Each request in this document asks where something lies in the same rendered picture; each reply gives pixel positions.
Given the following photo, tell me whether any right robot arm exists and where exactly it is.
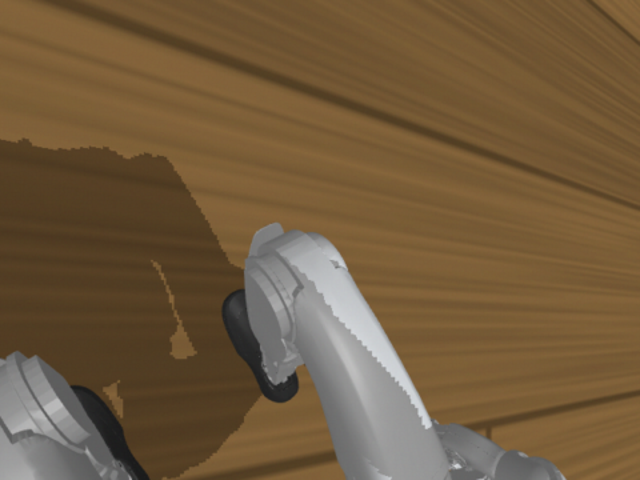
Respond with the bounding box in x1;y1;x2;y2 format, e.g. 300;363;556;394
495;450;567;480

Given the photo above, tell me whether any left robot foot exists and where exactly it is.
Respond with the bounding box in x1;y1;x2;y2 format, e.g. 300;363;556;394
70;385;150;480

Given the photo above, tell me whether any right robot hand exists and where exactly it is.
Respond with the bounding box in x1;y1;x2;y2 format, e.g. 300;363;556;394
430;418;507;480

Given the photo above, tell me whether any right robot foot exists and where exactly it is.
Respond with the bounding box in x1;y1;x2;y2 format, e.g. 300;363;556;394
222;289;299;403

